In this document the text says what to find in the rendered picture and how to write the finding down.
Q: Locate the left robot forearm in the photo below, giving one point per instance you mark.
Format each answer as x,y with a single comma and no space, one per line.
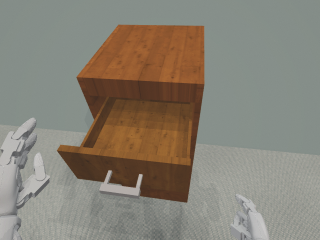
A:
9,226

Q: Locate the right robot hand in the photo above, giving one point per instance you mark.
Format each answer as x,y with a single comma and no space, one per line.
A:
253,225

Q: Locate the left robot hand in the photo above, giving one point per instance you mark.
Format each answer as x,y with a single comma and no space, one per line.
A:
14,150

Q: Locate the handle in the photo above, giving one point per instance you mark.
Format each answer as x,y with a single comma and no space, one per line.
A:
122,191

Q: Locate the cabinet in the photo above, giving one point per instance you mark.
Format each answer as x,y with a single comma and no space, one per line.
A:
151,62

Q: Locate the drawer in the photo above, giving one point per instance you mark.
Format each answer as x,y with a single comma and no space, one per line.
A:
131,136

